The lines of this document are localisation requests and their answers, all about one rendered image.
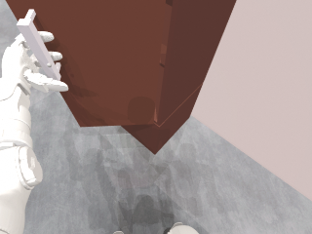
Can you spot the handle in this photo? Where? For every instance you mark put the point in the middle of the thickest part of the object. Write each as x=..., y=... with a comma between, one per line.
x=37, y=46

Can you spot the left robot upper arm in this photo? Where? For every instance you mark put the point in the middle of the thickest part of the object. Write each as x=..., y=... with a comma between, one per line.
x=19, y=173

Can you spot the cupboard door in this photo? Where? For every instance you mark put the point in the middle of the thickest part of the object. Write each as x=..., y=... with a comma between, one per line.
x=110, y=51

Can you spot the right robot shin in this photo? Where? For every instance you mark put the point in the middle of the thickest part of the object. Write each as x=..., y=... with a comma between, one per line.
x=177, y=224

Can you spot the robot left hand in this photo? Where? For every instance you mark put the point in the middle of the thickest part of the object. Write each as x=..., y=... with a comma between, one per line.
x=16, y=63

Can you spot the left robot forearm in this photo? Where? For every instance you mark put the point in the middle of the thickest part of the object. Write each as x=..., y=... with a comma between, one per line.
x=15, y=118

